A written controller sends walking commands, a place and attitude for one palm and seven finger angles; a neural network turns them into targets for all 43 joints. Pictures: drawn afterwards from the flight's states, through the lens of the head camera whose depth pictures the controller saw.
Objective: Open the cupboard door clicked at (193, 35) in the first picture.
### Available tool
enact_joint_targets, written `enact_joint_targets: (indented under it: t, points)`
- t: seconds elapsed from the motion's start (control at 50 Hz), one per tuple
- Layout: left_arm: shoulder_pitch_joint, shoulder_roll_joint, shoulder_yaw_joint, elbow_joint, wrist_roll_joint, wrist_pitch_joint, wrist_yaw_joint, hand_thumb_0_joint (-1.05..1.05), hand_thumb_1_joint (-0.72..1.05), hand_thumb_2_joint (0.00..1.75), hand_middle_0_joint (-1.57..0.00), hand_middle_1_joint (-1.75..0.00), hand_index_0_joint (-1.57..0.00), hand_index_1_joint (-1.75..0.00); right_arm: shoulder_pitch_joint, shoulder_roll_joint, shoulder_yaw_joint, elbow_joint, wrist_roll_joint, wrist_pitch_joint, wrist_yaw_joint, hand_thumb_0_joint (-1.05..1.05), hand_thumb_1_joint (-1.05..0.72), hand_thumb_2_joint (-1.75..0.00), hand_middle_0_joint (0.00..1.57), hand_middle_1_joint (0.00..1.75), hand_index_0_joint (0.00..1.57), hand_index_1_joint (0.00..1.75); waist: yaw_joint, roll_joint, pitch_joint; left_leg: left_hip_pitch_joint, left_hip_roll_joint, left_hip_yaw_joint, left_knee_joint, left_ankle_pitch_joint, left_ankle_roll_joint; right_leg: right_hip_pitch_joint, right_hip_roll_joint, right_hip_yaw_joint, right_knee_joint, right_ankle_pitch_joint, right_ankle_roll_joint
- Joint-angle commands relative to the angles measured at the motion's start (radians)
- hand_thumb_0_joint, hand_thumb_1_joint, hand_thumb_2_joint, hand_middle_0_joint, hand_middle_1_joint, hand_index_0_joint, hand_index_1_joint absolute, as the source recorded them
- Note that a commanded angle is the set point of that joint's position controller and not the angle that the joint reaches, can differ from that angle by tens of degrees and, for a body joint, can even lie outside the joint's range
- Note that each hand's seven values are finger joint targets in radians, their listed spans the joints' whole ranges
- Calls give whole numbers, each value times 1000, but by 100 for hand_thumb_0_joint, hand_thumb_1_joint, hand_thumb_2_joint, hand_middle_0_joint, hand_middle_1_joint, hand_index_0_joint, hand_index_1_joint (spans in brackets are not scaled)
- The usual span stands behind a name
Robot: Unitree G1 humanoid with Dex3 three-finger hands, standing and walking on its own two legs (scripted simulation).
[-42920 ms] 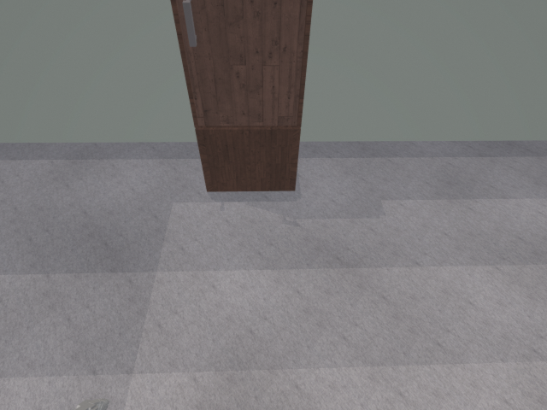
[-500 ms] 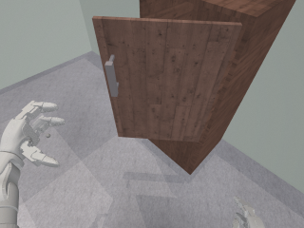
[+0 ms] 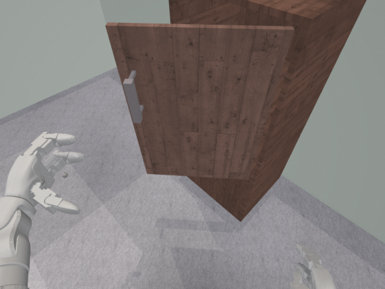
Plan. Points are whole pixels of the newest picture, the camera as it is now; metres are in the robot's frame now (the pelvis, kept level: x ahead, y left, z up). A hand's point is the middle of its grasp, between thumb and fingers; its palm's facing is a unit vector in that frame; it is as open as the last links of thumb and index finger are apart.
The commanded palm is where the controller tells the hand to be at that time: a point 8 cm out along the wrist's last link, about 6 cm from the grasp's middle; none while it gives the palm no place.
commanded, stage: move the hooked fingers beside the handle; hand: left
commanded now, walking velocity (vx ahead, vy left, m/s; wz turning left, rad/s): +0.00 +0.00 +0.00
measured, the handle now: (135, 97) +0.56 +0.20 +0.09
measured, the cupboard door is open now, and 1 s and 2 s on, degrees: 41 41 41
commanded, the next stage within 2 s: none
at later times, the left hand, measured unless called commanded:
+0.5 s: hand (84, 146) +0.37 +0.27 +0.10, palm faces +0.01 -1.00 -0.01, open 14.0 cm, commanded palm +0.35 +0.32 +0.10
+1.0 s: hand (98, 123) +0.44 +0.26 +0.10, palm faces +0.00 -1.00 -0.01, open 14.0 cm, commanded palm +0.42 +0.31 +0.10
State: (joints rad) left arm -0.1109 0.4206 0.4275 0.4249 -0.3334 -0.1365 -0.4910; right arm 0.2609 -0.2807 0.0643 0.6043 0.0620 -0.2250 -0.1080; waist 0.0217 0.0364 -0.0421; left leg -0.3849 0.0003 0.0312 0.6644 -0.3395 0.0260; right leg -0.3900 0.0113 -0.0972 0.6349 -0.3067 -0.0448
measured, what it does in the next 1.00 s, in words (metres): stands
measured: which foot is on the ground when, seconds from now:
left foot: down 0.00-1.00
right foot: down 0.00-1.00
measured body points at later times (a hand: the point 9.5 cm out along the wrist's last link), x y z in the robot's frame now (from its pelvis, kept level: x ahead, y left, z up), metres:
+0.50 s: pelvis +0.00 +0.00 +0.00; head +0.04 +0.00 +0.44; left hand +0.36 +0.32 +0.10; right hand +0.10 -0.26 -0.10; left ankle +0.00 +0.10 -0.72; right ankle +0.01 -0.09 -0.72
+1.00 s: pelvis +0.01 +0.02 -0.01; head +0.07 +0.03 +0.44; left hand +0.44 +0.32 +0.10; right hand +0.07 -0.25 -0.12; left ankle +0.00 +0.10 -0.72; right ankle +0.01 -0.09 -0.72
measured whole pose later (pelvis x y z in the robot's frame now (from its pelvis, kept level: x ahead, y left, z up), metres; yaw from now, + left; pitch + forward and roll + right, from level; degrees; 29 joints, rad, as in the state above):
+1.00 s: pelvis +0.01 +0.02 -0.01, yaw -2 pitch +11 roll -1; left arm -0.67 0.53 0.42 1.00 -0.20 -0.29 -0.43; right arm 0.37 -0.29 0.05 0.63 0.04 -0.07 -0.06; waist -0.07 0.01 -0.07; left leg -0.57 0.00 0.06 0.74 -0.37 0.05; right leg -0.57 0.01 -0.07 0.69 -0.32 -0.02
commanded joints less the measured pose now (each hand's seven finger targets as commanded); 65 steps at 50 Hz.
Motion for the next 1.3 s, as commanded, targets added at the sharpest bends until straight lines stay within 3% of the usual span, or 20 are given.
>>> enact_joint_targets:
  t: [0.0, 0.06, 0.1, 0.18, 0.22, 0.3, 0.4, 0.5, 0.56, 0.6, 0.68, 0.76, 0.9, 0.98, 1.02, 1.14, 1.16, 1.2, 1.22, 1.28]
  points:
    - [-377, 307, 97, -154, -18, -71, 13, 0, -50, 30, -30, -120, -30, -120, -50, -131, -59, -127, 3, -45, -20, 0, -90, -90, 20, 30, 20, 30, -30, 23, -186, 43, -8, -46, -77, 159, 8, 80, -13, 103, -100, 158, 26]
    - [-435, 345, 102, -85, -5, -80, 10, 0, -50, 30, -30, -120, -30, -120, -36, -139, -57, -117, 0, -38, -23, 0, -90, -90, 20, 30, 20, 30, -37, -10, -198, 22, -6, -45, -64, 158, 11, 89, -17, 115, -94, 158, 27]
    - [-507, 332, 74, -39, 0, -88, -3, 0, -50, 30, -30, -120, -30, -120, -33, -138, -56, -107, 3, -34, -24, 0, -90, -90, 20, 30, 20, 30, -49, 25, -196, 7, -8, -42, -60, 134, 9, 73, -23, 126, -97, 134, 29]
    - [-511, 369, 99, 36, 3, -101, -21, 0, -50, 30, -30, -120, -30, -120, -10, -146, -60, -114, 1, -24, -16, 0, -90, -90, 20, 30, 20, 30, -32, 21, -271, -5, -9, -40, -45, 177, 11, 113, -23, 130, -70, 192, 25]
    - [-524, 391, 115, 82, 6, -104, -24, 0, -50, 30, -30, -120, -30, -120, 2, -150, -62, -111, 2, -16, -13, 0, -90, -90, 20, 30, 20, 30, -32, 9, -256, -26, -8, -40, -42, 174, 10, 103, -21, 128, -68, 195, 27]
    - [-556, 370, 88, 77, 11, -118, -22, 0, -50, 30, -30, -120, -30, -120, 22, -154, -69, -120, 2, -6, -3, 0, -90, -90, 20, 30, 20, 30, -31, 43, -286, 6, -6, -43, -47, 205, 10, 81, -11, 106, -48, 227, 19]
    - [-622, 361, 74, 117, 26, -119, 11, 0, -50, 30, -30, -120, -30, -120, 49, -160, -75, -113, 2, 16, 1, 0, -90, -90, 20, 30, 20, 30, -52, 1, -259, -11, -2, -46, -54, 182, 12, 44, -5, 96, -49, 201, 23]
    - [-711, 378, 71, 121, 54, -147, 41, 0, -50, 30, -30, -120, -30, -120, 78, -159, -75, -101, -4, 36, 5, 0, -90, -90, 20, 30, 20, 30, -59, 50, -300, 14, 0, -53, -52, 214, 9, 41, 0, 91, -37, 219, 18]
    - [-755, 371, 56, 169, 58, -157, 48, 0, -50, 30, -30, -120, -30, -120, 95, -165, -75, -93, -7, 47, 4, 0, -90, -90, 20, 30, 20, 30, -72, 20, -298, 21, 4, -56, -46, 220, 11, 22, 6, 87, -34, 219, 16]
    - [-756, 373, 60, 185, 69, -163, 49, 0, -50, 30, -30, -120, -30, -120, 102, -162, -77, -90, -8, 55, 7, 0, -90, -90, 20, 30, 20, 30, -64, 78, -330, 44, 4, -57, -46, 247, 5, 16, 6, 84, -26, 235, 13]
    - [-784, 360, 45, 246, 76, -164, 56, 0, -50, 30, -30, -120, -30, -120, 120, -166, -78, -87, -10, 72, 14, 0, -90, -90, 20, 30, 20, 30, -73, 18, -321, 31, 11, -66, -42, 267, 4, -1, 10, 74, -19, 245, 14]
    - [-872, 381, 39, 319, 95, -170, 65, 0, -50, 30, -30, -120, -30, -120, 139, -175, -77, -77, -13, 94, 18, 0, -90, -90, 20, 30, 20, 30, -87, 29, -301, 7, 10, -68, -33, 250, 3, -31, 10, 74, -13, 225, 11]
    - [-936, 401, 51, 344, 110, -216, 68, 0, -50, 30, -30, -120, -30, -120, 177, -177, -86, -68, -23, 124, 29, 0, -90, -90, 20, 30, 20, 30, -90, 81, -417, 86, 20, -82, 1, 390, -11, -54, 16, 71, 17, 285, 13]
    - [-961, 379, 28, 407, 112, -207, 62, 0, -50, 30, -30, -120, -30, -120, 190, -178, -85, -60, -22, 145, 34, 0, -90, -90, 20, 30, 20, 30, -105, 50, -379, 62, 24, -81, 8, 398, -8, -83, 20, 66, 15, 283, 16]
    - [-996, 420, 47, 471, 123, -198, 65, 0, -50, 30, -30, -120, -30, -120, 197, -184, -81, -51, -23, 158, 32, 0, -90, -90, 20, 30, 20, 30, -114, 34, -334, -4, 18, -74, 6, 318, -1, -85, 17, 71, 13, 257, 16]
    - [-1139, 443, 31, 457, 149, -243, 73, 0, -50, 30, -30, -120, -30, -120, 226, -186, -83, -38, -32, 178, 33, 0, -90, -90, 20, 30, 20, 30, -140, 127, -420, 58, 24, -91, 33, 350, -9, -136, 21, 72, 33, 242, 14]
    - [-1142, 462, 49, 452, 145, -251, 72, 0, -50, 30, -30, -120, -30, -120, 238, -190, -86, -37, -34, 183, 33, 0, -90, -90, 20, 30, 20, 30, -138, 108, -451, 73, 26, -96, 45, 398, -11, -127, 25, 68, 42, 263, 12]
    - [-1134, 474, 60, 514, 144, -243, 68, 0, -50, 30, -30, -120, -30, -120, 248, -194, -86, -27, -34, 194, 33, 0, -90, -90, 20, 30, 20, 30, -145, 74, -437, 43, 28, -92, 48, 380, -7, -128, 26, 71, 37, 266, 18]
    - [-1147, 436, 22, 542, 146, -233, 63, 0, -50, 30, -30, -120, -30, -120, 245, -191, -82, -25, -32, 197, 34, 0, -90, -90, 20, 30, 20, 30, -159, 82, -404, 23, 26, -87, 45, 346, -4, -148, 25, 70, 32, 249, 20]
    - [-1190, 492, 42, 580, 170, -219, 73, 0, -50, 30, -30, -120, -30, -120, 262, -201, -79, -26, -35, 210, 32, 0, -90, -90, 20, 30, 20, 30, -162, 90, -392, -8, 25, -92, 46, 316, -1, -163, 25, 70, 38, 225, 18]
